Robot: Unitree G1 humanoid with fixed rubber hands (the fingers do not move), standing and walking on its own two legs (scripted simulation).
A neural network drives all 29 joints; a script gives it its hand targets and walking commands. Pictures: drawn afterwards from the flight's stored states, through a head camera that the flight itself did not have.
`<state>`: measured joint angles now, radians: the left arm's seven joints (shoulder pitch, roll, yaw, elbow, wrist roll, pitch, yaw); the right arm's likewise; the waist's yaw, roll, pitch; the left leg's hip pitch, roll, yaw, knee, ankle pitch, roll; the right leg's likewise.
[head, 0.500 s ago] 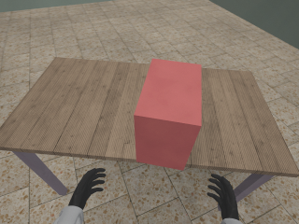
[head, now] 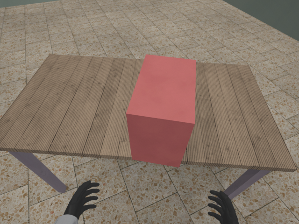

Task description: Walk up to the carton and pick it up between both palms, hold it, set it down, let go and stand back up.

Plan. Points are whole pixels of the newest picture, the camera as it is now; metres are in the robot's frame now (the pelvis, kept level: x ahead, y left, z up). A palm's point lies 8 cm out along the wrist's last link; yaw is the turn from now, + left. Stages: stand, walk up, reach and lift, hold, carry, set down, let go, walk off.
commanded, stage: set down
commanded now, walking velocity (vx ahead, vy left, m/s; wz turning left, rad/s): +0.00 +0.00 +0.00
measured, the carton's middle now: (162, 111) +0.46 -0.01 +0.01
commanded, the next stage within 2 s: let go in 1.66 s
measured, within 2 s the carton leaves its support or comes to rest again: neither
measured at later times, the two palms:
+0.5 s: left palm (74, 221) +0.13 +0.21 -0.08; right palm out of the picture +0.13 -0.19 -0.08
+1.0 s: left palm out of the picture +0.12 +0.21 -0.10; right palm out of the picture +0.11 -0.20 -0.11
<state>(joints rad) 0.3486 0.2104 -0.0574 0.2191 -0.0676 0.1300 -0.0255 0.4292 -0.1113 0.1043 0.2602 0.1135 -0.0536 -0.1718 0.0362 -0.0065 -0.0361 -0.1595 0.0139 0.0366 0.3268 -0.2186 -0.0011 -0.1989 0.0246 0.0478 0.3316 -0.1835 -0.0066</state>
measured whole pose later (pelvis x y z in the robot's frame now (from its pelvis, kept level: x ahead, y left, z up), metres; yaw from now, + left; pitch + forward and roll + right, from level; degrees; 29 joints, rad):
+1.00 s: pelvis -0.03 +0.00 +0.00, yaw +2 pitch +4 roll +0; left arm 0.08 0.16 -0.01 0.50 -0.01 0.46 0.02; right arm 0.17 -0.12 0.00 0.57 0.02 0.21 -0.11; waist 0.02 0.00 0.05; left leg -0.27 0.01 0.01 0.40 -0.20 0.00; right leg -0.30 0.01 0.02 0.41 -0.17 -0.01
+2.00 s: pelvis -0.03 -0.02 +0.00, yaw +4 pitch +3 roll +0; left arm 0.11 0.24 -0.03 0.31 -0.03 0.65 0.05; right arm 0.06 -0.20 -0.04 0.71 0.04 0.28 0.00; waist 0.02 -0.05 0.01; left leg -0.23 0.02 -0.03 0.34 -0.17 -0.03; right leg -0.24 0.03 -0.02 0.35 -0.16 -0.04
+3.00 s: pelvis +0.01 +0.01 -0.01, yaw +1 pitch +3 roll -1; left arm 0.34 0.17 0.01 0.71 0.03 -0.06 0.01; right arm 0.33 -0.19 -0.05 0.86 -0.03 -0.03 0.02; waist 0.00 0.00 -0.08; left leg -0.25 0.02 0.02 0.55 -0.35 0.01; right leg -0.26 0.03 0.04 0.52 -0.31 0.00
